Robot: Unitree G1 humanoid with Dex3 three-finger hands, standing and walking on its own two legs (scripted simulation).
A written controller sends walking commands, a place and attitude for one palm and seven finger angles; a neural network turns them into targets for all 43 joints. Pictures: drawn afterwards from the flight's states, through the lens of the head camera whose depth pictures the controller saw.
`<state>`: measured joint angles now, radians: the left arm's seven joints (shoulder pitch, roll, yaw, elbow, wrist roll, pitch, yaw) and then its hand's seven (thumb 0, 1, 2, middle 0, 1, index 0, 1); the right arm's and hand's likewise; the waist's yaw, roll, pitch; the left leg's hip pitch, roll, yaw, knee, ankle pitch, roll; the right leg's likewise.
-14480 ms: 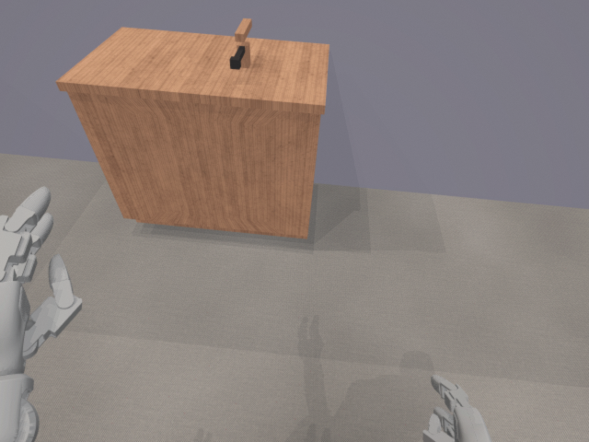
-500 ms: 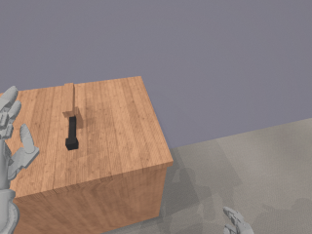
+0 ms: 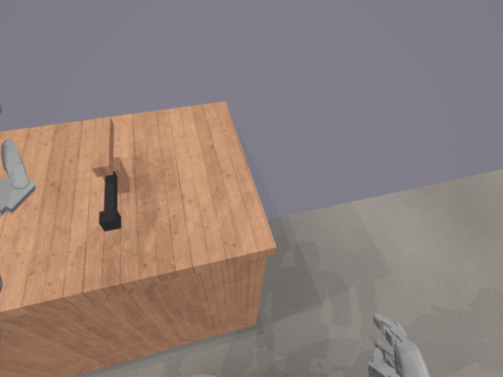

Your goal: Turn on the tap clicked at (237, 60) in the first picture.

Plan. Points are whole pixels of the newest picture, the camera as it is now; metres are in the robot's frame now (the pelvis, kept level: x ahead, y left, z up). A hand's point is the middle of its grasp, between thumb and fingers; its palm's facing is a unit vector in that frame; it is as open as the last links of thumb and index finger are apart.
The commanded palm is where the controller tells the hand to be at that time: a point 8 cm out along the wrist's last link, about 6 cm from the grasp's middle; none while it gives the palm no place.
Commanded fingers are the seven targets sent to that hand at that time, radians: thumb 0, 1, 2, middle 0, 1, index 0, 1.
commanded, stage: come to a stop and stand still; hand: left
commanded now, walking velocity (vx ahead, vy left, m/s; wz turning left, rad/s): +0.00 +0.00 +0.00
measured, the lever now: (110, 220) +0.33 +0.30 +0.01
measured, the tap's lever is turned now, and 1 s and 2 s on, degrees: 0 0 0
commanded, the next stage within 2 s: look again from close up in 1.16 s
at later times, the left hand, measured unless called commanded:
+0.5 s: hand (67, 192) +0.27 +0.28 +0.17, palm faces +0.35 -0.86 -0.37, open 7.5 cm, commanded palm +0.21 +0.31 +0.18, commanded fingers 0.00 0.90 0.90 -0.20 -0.30 -0.20 -0.30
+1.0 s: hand (29, 206) +0.25 +0.32 +0.16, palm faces +0.37 -0.86 -0.35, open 7.5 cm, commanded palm +0.19 +0.35 +0.18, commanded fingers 0.00 0.90 0.90 -0.20 -0.30 -0.20 -0.30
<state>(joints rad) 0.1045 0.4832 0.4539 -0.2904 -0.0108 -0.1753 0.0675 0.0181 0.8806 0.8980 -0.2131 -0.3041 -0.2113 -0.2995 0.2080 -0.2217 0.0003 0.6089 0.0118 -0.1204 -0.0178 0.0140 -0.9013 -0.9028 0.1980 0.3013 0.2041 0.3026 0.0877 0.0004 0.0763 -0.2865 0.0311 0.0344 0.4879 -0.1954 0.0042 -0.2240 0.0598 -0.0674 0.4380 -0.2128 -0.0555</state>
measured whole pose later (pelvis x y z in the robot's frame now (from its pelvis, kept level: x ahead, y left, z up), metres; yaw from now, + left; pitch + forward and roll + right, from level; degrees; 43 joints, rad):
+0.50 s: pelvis +0.04 +0.04 +0.00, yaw -1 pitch +1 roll -1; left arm 0.39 0.37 0.37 -0.48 -0.03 -0.21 0.09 0.02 0.89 0.90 -0.21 -0.30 -0.20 -0.30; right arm 0.19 -0.19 0.03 0.58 0.00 -0.13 -0.02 0.02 -0.90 -0.90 0.20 0.30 0.20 0.30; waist 0.02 -0.04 0.04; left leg -0.24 -0.01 0.07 0.48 -0.26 0.05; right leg -0.18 0.02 -0.02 0.42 -0.25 -0.01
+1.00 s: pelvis +0.03 +0.07 +0.00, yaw -1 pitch -1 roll -2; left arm 0.39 0.37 0.35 -0.46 -0.03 -0.19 0.09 0.02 0.89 0.90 -0.21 -0.30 -0.20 -0.30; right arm 0.22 -0.18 0.04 0.57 0.00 -0.09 -0.02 0.02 -0.90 -0.90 0.20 0.30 0.21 0.30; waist 0.03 -0.03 0.03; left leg -0.22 -0.05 0.08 0.46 -0.23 0.09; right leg -0.15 -0.02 -0.02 0.39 -0.22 0.03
